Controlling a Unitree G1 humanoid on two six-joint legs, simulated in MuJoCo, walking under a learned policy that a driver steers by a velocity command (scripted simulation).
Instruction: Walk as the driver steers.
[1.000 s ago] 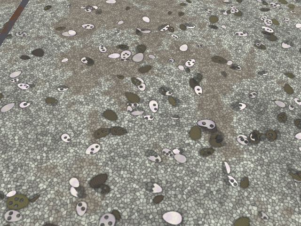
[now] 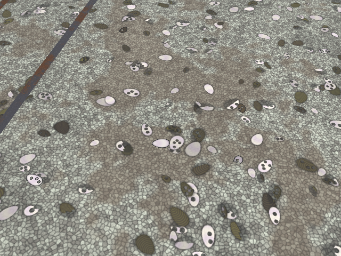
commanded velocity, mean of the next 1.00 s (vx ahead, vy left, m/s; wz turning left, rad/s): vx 0.29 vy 0.00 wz -0.52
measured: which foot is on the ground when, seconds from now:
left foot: down 0.00-0.32, up 0.34-0.82, down 0.84-1.00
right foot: up 0.00-0.32, down 0.34-0.84, up 0.86-1.00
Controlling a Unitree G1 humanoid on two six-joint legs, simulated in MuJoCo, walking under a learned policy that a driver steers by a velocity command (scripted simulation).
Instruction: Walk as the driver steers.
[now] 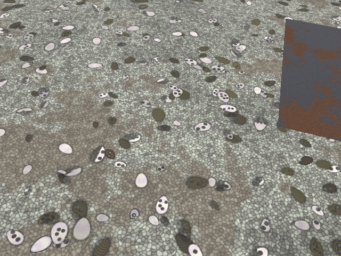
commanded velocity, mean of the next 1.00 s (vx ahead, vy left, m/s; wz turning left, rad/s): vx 0.40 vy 0.00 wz -0.56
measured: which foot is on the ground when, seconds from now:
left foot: down 0.00-0.30, up 0.32-0.78, down 0.80-1.00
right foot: up 0.00-0.28, down 0.30-0.78, up 0.80-1.00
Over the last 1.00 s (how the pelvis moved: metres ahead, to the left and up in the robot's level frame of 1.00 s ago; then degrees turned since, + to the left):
0.27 -0.02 0.01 -33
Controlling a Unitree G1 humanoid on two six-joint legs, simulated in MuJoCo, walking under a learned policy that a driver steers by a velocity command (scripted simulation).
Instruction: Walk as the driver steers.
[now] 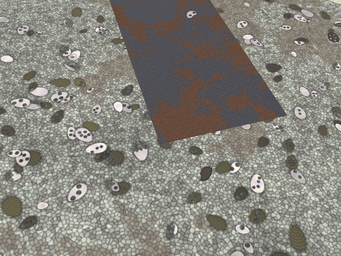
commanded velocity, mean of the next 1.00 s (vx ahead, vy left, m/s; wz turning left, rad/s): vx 0.07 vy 0.00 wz -0.07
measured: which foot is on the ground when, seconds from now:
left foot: down 0.00-1.00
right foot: up 0.00-0.18, down 0.20-1.00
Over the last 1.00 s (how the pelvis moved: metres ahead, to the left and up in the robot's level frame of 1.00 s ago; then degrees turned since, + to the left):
0.47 -0.13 -0.01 -35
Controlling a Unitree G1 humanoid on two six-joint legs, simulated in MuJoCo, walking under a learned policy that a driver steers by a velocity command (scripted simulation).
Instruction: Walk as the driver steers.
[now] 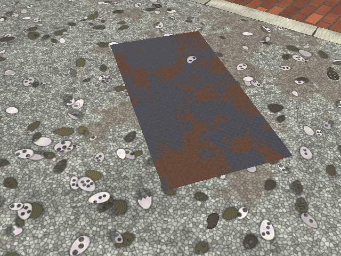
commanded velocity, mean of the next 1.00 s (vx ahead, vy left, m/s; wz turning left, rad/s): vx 0.45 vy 0.00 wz -0.10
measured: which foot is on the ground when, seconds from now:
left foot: down 0.00-0.46, up 0.48-1.00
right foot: down 0.00-0.04, up 0.06-0.46, down 0.48-1.00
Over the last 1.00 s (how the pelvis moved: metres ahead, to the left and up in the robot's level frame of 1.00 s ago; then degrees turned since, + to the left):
0.08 0.00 0.00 -1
